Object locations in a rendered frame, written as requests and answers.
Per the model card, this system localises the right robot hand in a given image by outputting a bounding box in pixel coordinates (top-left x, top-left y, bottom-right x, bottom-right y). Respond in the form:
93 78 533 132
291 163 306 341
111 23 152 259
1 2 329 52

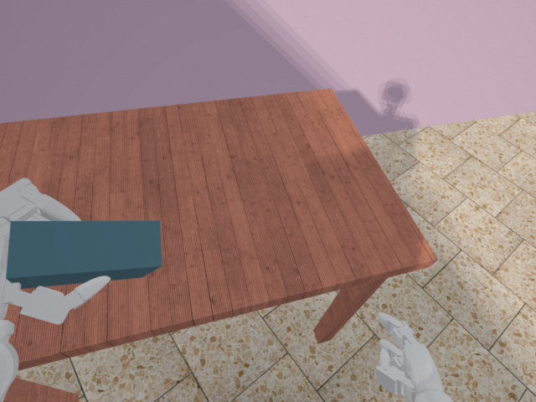
376 312 445 402

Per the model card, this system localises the left robot forearm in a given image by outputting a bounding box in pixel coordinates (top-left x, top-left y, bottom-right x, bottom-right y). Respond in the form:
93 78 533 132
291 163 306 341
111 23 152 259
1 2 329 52
0 320 19 402

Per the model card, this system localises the sponge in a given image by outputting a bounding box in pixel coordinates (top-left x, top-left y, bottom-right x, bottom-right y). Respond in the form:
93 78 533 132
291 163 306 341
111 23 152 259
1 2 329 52
6 220 162 289

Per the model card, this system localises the left robot hand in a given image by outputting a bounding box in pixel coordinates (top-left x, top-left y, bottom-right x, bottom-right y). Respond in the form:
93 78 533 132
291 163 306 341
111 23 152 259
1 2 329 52
0 178 111 325

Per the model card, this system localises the table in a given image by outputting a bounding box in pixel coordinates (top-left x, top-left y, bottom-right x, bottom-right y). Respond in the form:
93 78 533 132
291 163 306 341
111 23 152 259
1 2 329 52
0 88 438 402

